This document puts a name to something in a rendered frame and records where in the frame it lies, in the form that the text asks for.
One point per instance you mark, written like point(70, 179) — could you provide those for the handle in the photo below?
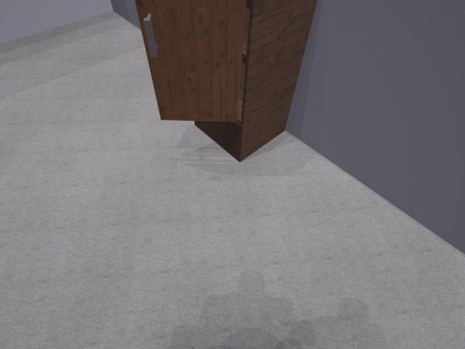
point(150, 36)

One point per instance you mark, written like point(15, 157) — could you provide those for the cupboard door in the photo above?
point(196, 74)

